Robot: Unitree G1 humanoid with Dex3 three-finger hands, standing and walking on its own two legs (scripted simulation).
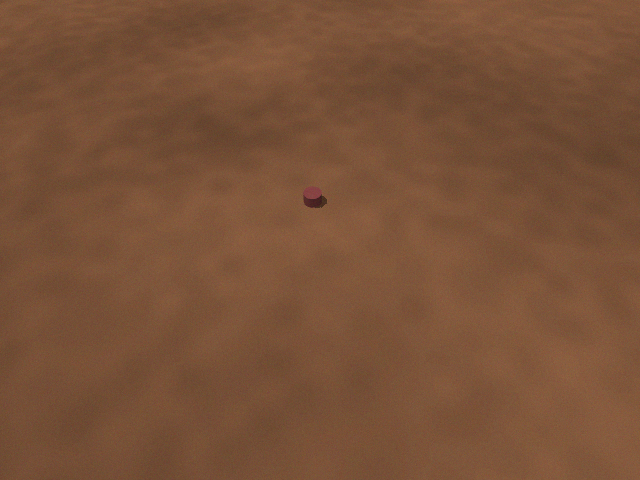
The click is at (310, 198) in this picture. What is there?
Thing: low tin
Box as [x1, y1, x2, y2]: [303, 186, 321, 207]
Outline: 311,186 304,190 303,196 304,203 307,206 314,207 319,205 321,202 321,191 317,187
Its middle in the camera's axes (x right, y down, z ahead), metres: -0.03 -0.18 +1.77
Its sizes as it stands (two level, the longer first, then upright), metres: 0.085 0.085 0.055
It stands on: the floor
